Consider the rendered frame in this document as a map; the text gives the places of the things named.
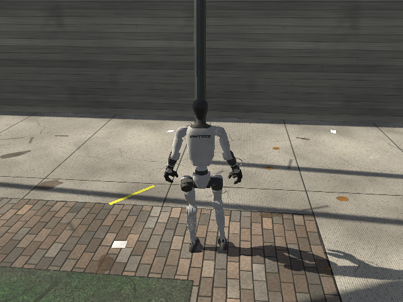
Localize robot left upper arm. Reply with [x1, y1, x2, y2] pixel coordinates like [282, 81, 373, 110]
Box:
[170, 126, 188, 160]

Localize robot right shin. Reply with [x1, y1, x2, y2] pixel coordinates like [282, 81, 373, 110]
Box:
[215, 199, 225, 242]

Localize right robot hand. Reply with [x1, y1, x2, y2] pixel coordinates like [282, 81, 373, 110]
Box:
[228, 170, 242, 184]

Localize left robot hand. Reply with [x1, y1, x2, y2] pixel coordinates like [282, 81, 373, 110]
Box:
[164, 171, 178, 183]

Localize robot left forearm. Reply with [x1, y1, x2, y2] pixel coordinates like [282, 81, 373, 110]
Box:
[166, 151, 177, 173]

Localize robot right forearm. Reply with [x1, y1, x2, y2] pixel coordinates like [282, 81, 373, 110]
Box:
[227, 151, 240, 173]

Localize robot right upper arm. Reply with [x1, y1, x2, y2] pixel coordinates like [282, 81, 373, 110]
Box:
[213, 126, 233, 160]

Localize robot left shin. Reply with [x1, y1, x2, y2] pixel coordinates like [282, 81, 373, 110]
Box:
[186, 205, 196, 244]

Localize robot shin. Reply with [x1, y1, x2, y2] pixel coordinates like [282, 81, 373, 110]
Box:
[186, 205, 196, 244]
[215, 199, 225, 242]

